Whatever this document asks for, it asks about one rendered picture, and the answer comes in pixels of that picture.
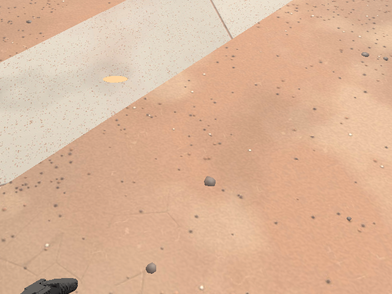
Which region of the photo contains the robot left hand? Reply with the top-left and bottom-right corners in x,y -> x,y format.
21,278 -> 78,294

